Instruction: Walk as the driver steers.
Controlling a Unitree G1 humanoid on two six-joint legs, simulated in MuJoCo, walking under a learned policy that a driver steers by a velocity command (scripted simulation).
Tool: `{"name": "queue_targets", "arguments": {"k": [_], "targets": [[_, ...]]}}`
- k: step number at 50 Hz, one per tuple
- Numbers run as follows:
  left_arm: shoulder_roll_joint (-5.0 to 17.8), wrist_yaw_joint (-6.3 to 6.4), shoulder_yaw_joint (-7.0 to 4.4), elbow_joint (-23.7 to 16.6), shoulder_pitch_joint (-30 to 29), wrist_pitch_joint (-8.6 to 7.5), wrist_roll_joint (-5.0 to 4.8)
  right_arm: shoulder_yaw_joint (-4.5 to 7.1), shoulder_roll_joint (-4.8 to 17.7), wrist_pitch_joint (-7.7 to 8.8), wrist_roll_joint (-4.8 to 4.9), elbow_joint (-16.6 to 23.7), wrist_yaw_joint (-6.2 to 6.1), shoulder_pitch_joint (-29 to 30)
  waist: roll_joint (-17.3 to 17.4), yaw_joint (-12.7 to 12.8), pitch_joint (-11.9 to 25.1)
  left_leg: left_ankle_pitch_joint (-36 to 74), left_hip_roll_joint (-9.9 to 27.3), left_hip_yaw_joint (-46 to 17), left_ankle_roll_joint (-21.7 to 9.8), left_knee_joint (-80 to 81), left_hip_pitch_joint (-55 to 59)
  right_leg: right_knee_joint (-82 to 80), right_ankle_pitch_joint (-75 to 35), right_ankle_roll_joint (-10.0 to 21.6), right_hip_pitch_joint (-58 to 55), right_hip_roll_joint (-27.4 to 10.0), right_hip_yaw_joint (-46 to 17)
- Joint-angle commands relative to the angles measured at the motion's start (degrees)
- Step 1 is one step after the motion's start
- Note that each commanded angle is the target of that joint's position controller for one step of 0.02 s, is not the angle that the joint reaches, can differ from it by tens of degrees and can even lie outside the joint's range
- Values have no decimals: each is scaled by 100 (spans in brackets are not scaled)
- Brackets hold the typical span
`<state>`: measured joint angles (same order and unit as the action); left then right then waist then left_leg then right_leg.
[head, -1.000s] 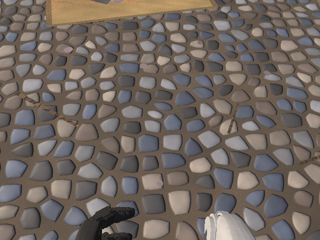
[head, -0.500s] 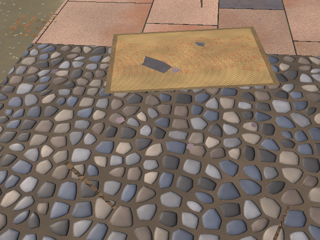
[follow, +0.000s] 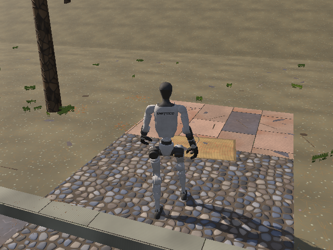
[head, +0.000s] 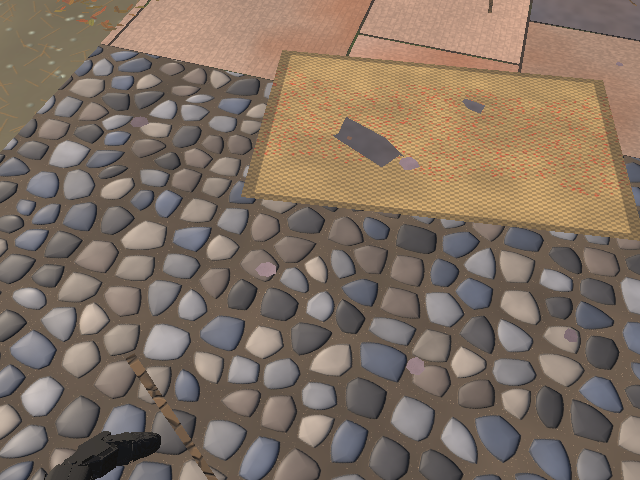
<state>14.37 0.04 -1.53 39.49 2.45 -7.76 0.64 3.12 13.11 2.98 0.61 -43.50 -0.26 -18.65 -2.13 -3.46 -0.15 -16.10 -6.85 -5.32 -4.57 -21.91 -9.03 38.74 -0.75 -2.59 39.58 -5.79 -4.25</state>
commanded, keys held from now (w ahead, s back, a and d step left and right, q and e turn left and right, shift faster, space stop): e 0.92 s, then no key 0.04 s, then q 0.04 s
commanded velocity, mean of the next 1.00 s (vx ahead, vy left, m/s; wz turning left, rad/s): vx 0.07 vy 0.00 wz -0.42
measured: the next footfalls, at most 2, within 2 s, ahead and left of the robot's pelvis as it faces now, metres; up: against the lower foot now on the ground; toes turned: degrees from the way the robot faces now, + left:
right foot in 0.10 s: +0.26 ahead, -0.14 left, +0.00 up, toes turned -1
left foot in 0.52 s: +0.25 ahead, +0.08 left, +0.00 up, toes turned -18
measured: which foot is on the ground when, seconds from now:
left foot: down 0.00-0.12, up 0.14-0.50, down 0.52-0.90, up 0.92-1.00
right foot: up 0.00-0.08, down 0.10-0.52, up 0.54-0.88, down 0.90-1.00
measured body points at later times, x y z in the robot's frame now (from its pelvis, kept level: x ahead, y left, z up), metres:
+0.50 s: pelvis +0.14 -0.03 -0.01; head +0.17 -0.03 +0.43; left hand +0.34 +0.22 -0.11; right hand +0.25 -0.31 -0.11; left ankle +0.21 +0.10 -0.74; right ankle +0.22 -0.14 -0.74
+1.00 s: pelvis +0.14 -0.05 -0.01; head +0.15 -0.09 +0.44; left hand +0.42 +0.09 -0.08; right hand +0.11 -0.37 -0.12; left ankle +0.19 +0.09 -0.68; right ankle +0.09 -0.14 -0.74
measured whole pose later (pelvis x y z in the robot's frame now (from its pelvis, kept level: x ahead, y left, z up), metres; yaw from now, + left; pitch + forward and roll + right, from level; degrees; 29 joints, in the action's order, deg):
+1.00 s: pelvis +0.14 -0.05 -0.01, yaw -30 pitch +3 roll +1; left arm 15.5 -0.8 -3.8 34.0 9.9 1.4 1.0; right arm 5.3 17.5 -0.9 -0.4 -39.8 -2.5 -10.3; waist 2.3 -1.1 -0.5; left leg -29.7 4.5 0.8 3.7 -59.5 -29.4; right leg 33.9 16.7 2.5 20.5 1.5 -0.2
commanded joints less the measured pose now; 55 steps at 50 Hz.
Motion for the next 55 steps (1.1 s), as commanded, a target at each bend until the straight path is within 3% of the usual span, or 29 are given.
{"name": "queue_targets", "arguments": {"k": [1,4,5,6,7,8,10,11,13,16,22,25,26,27,28,29,31,34,38,42,44,45,46,47,48,49,50,51,55], "targets": [[439,-31,-107,-307,-171,-27,-54,199,808,46,14,191,-35,-356,910,-93,412,3141,1232,-422,-632,-50,-52,-749,-558,201,-1092,499,513],[699,-112,-273,-124,550,-45,38,210,813,62,-50,287,-63,72,917,427,763,3813,1198,-315,-221,-1168,338,-1239,-807,664,-1928,690,544],[990,-113,-360,-52,1063,-60,81,187,701,84,-125,408,-85,156,641,631,1108,3200,847,-56,45,-2160,-41,-1044,-2468,886,-2834,294,149],[1356,-106,-399,-108,1507,-38,215,94,430,138,-211,519,-96,-372,-536,554,1889,648,317,233,468,-4281,-1450,-666,-4777,1769,-4593,-984,-1359],[1146,-126,-360,11,1596,52,126,5,403,158,-137,430,-22,-1043,-1662,370,2686,-2138,107,-2,706,-5387,-2441,-1126,-4635,2648,-5512,-1781,-3084],[1020,-112,-374,-171,1369,184,-27,85,861,88,-43,426,11,-778,-967,530,2517,-1958,411,-284,746,-5999,-2872,-1348,-2578,2453,-5237,-1569,-3186],[823,-34,-308,-410,798,419,-43,114,886,-126,-57,700,-68,316,135,570,1260,-1319,679,-63,729,-5843,-3253,-1709,-360,1970,-3562,-1028,-2348],[865,0,-315,-471,649,479,-31,137,879,-224,-119,803,-140,465,200,426,902,-1095,793,-55,704,-5460,-3009,-1952,167,1848,-2719,-846,-2177],[896,17,-357,-538,418,574,45,94,641,-315,-152,826,-214,265,-234,144,607,-910,763,158,676,-4514,-2341,-2192,438,1623,-1666,-328,-1654],[956,82,-435,-572,496,651,18,46,490,-264,-167,765,-279,200,-452,152,958,-657,621,215,775,-3507,-1963,-2075,28,1637,-1692,-155,-1450],[1012,158,-536,-646,646,864,-91,97,606,-231,-84,877,-236,660,-751,396,962,-263,456,98,727,-2009,-1567,-2052,1812,1406,-1889,-122,-2100],[910,184,-528,-657,711,957,-153,207,713,-151,-57,782,-165,350,-699,196,778,260,577,170,432,-422,-477,-1710,2360,1048,-1466,228,-2081],[673,176,-467,-694,798,951,-146,319,1117,-154,-185,800,-191,76,-38,170,864,42,1702,-732,17,-26,252,-749,3054,730,-720,568,-1635],[527,152,-446,-907,644,872,-192,438,1555,-211,-384,776,-180,248,1886,343,528,818,2863,-2239,-793,536,109,709,3473,413,321,1474,-161],[966,110,-576,-886,627,770,-74,393,1292,-162,-470,947,-192,468,1779,314,585,1193,3200,-2641,-1186,579,-221,2117,3395,200,342,1062,-362],[1143,75,-652,-695,840,801,-121,305,972,-145,-377,1080,-237,902,1253,479,557,1411,2837,-1934,-958,417,-320,2739,3011,115,213,975,-371],[1004,105,-630,-456,1143,966,-108,219,724,-141,-156,1158,-249,1322,867,577,400,1724,2218,-889,-546,241,-388,3432,2445,-86,149,874,-153],[653,74,-484,-641,802,1040,-173,219,786,-213,-187,1063,-280,1059,962,362,273,2037,1982,-179,-575,246,-207,3109,2002,-251,186,723,194],[436,-39,-332,-955,335,1016,-157,353,1126,-325,-160,935,-302,755,1309,69,528,2224,2251,64,-699,100,198,1591,2300,-260,-406,452,457],[654,-145,-408,-978,512,1019,-184,440,1334,-333,-32,839,-243,763,1478,97,589,2229,2494,147,-651,-98,94,347,2250,23,-1320,551,812],[629,-159,-460,-831,913,1026,-170,430,1268,-323,72,781,-233,878,1351,351,612,1981,2380,408,-336,-583,-128,-898,1435,317,-2105,757,1002],[755,-105,-528,-762,1138,1022,-147,391,1082,-303,49,648,-214,601,987,394,646,1505,2188,720,24,-1116,-586,-1442,809,496,-2827,794,769],[1364,-20,-693,-846,1305,996,-143,303,745,-285,-158,760,-178,545,-441,304,703,-214,1629,1335,621,-2703,-1945,-1652,-981,921,-3860,-408,-950],[1820,-30,-742,-945,1295,939,55,209,614,-238,-267,1146,-209,1072,-1829,446,720,-2291,857,1019,932,-3932,-3449,-1663,-2300,2140,-3986,-1718,-2617],[1424,-60,-635,-941,1477,827,151,303,941,-222,-176,1123,-234,1434,-1052,850,1041,-2224,953,317,914,-4746,-3402,-1777,-1886,2355,-3823,-1649,-2408],[1162,-50,-511,-880,1179,759,148,328,996,-266,-68,998,-234,1326,-753,606,867,-1765,1048,242,843,-4916,-3361,-1712,-1492,2031,-3588,-1345,-1775],[934,-19,-446,-899,792,736,50,330,910,-320,-78,797,-265,1117,-429,412,801,-1300,1132,219,842,-4747,-3244,-1670,-1060,1672,-3386,-975,-1321],[693,-1,-351,-901,487,734,-43,331,910,-375,-126,697,-280,970,-453,289,745,-896,1192,218,887,-4564,-3016,-1679,-1023,1487,-3148,-793,-1004],[257,40,-175,-668,274,674,109,174,510,-400,-61,429,-152,565,-560,138,724,-96,1203,376,936,-3236,-1637,-1823,-667,1312,-2532,-364,-92]]}}
Over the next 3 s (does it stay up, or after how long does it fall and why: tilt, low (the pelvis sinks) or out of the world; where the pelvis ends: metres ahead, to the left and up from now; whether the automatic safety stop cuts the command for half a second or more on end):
stays up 0.30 -0.11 -0.01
